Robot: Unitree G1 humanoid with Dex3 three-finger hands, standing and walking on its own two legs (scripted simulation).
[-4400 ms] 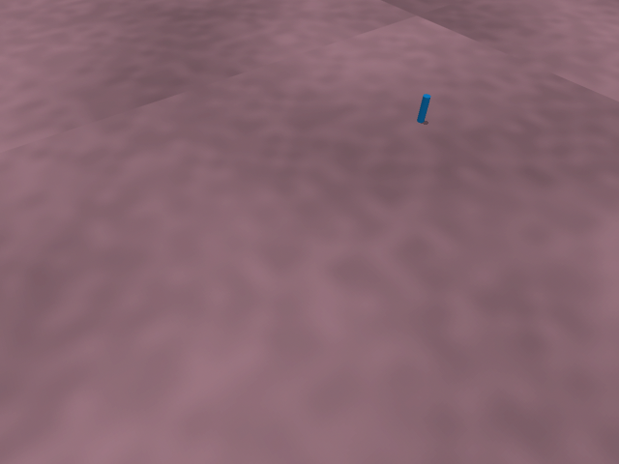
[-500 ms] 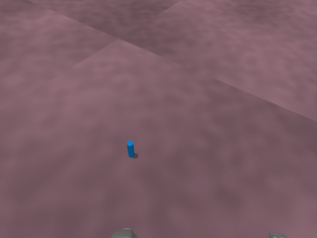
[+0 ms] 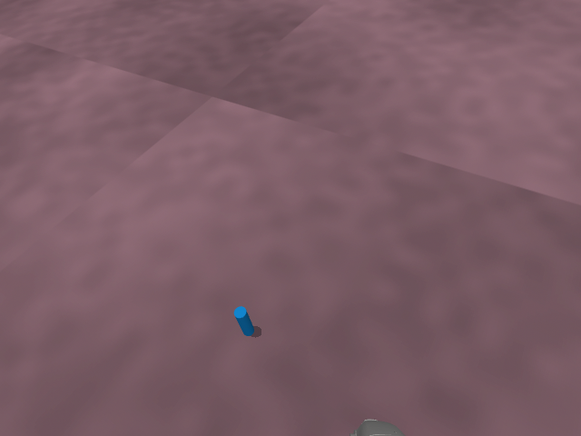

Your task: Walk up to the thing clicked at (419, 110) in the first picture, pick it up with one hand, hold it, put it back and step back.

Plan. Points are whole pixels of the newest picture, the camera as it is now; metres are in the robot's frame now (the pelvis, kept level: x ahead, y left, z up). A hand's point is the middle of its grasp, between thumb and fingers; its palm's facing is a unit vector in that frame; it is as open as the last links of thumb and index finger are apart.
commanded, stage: walk up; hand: left
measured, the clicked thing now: (244, 321) +0.56 +0.24 -0.68
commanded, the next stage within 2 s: none
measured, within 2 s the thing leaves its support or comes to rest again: neither
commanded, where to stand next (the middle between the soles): +0.23 +0.04 m, yaw -1 degrees
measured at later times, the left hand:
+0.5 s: hand out of the picture +0.15 +0.33 -0.15, palm faces +0.00 -0.93 -0.36, open 7.4 cm
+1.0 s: hand (119, 393) +0.21 +0.32 -0.14, palm faces -0.05 -0.92 -0.39, open 7.4 cm
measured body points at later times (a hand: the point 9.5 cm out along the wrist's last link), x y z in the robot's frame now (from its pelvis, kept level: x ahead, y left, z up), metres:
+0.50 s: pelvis +0.11 +0.06 +0.00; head +0.14 +0.08 +0.45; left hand +0.15 +0.38 -0.13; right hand +0.20 -0.26 -0.10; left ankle +0.19 +0.17 -0.72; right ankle +0.09 -0.09 -0.69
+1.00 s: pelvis +0.15 +0.05 +0.01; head +0.16 +0.03 +0.45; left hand +0.21 +0.36 -0.11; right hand +0.22 -0.25 -0.13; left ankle +0.19 +0.17 -0.72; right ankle +0.18 -0.07 -0.72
